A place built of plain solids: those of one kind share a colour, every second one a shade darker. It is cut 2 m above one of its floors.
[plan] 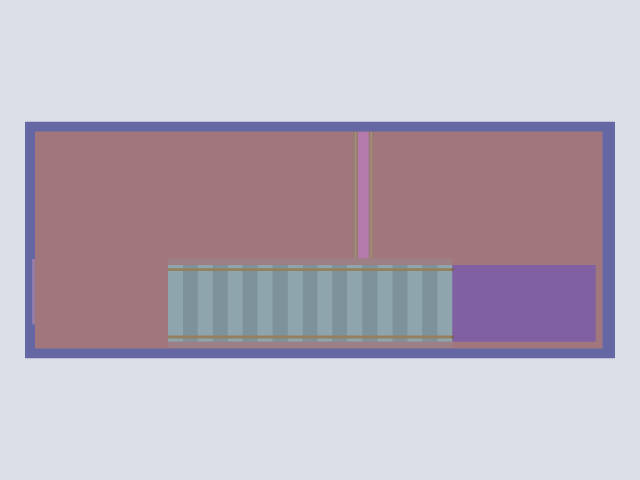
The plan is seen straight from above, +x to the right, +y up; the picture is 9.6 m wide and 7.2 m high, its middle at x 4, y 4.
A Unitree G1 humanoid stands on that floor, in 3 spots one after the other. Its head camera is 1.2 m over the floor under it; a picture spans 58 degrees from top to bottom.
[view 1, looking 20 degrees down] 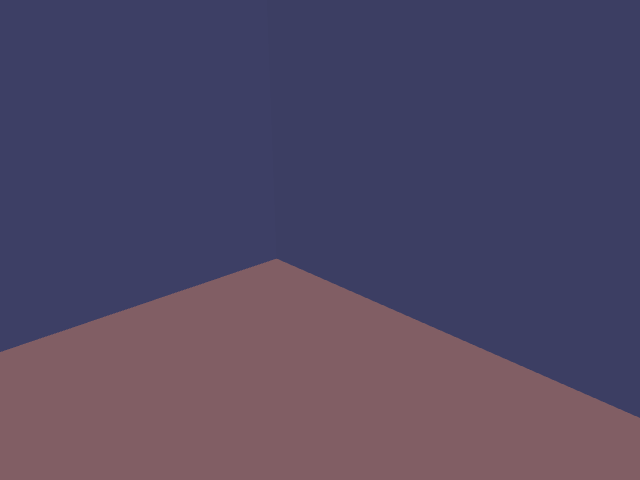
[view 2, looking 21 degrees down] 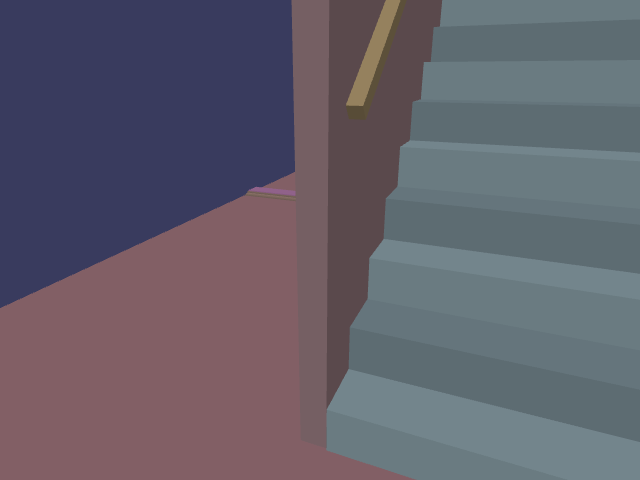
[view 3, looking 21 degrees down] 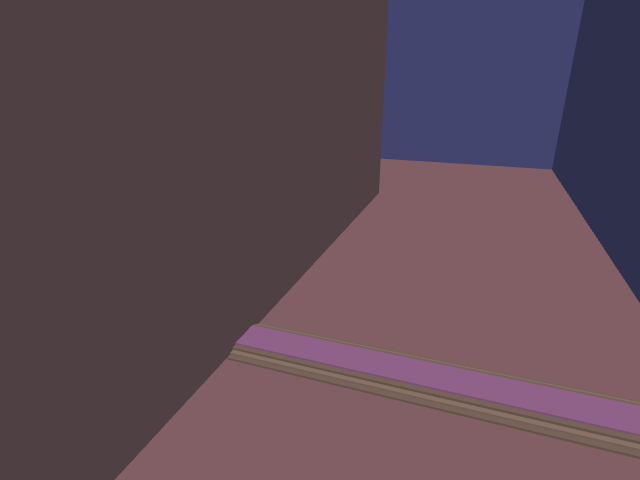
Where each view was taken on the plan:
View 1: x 1.51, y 4.68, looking -134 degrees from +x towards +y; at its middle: wall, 2.74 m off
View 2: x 0.68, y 3.23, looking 22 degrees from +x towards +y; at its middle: wall_wall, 1.22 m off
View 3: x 6.19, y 4.68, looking -160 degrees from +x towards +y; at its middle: wall_wall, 2.98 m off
